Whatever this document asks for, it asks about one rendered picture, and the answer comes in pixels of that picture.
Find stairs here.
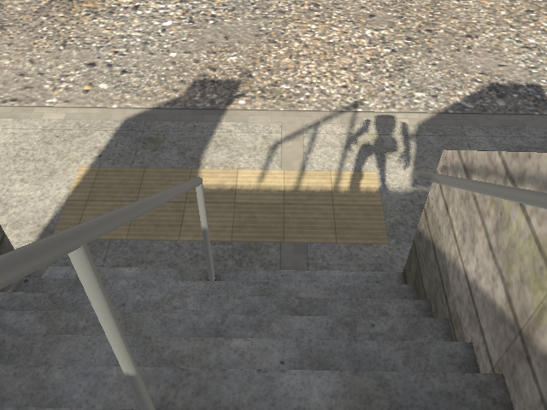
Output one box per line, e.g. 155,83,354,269
0,266,514,410

